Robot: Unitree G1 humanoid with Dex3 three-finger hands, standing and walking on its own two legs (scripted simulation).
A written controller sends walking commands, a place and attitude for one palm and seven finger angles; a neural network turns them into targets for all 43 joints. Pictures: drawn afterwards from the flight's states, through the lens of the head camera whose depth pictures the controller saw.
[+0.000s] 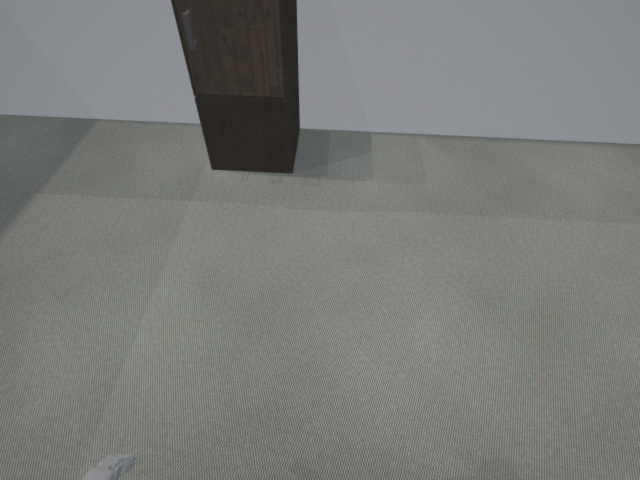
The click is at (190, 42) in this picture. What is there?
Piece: cupboard door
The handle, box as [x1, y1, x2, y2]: [182, 10, 196, 49]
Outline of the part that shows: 187,10 184,13 182,13 182,17 189,48 194,49 196,41 193,39 188,17 190,11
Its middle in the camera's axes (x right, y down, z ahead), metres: -0.48 -0.77 +1.42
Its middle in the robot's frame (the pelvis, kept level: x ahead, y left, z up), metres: +1.55 +0.55 -0.08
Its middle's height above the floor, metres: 0.69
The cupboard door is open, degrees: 0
